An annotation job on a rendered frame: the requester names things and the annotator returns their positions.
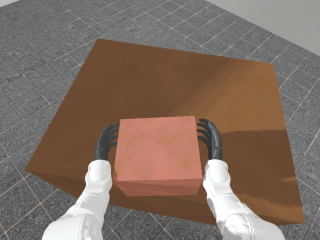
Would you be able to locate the robot left forearm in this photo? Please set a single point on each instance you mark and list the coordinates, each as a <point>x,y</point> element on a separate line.
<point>95,197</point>

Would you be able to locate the right robot upper arm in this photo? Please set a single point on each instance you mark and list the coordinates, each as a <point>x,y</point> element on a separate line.
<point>241,226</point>

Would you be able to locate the robot left hand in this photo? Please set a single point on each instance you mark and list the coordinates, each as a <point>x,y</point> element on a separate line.
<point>103,145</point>

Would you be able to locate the left robot upper arm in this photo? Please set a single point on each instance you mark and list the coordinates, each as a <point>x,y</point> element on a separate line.
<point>81,227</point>

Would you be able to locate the carton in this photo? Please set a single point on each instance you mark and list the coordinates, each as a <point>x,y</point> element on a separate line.
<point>158,156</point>

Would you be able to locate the pedestal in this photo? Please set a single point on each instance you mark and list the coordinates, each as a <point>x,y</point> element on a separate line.
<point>121,80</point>

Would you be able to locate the robot right forearm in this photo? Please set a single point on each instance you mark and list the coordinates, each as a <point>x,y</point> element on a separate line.
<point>220,198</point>

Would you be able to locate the robot right hand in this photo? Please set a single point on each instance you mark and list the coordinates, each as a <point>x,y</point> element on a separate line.
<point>213,141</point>

